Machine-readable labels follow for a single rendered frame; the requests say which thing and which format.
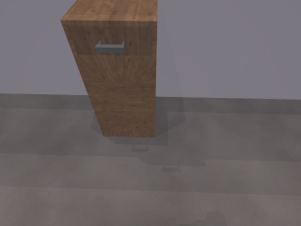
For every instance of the drawer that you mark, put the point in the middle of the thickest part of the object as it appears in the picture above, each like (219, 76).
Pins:
(138, 39)

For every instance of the cabinet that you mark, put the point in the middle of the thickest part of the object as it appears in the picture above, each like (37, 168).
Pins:
(121, 89)

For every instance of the handle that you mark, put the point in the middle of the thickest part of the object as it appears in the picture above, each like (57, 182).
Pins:
(110, 48)

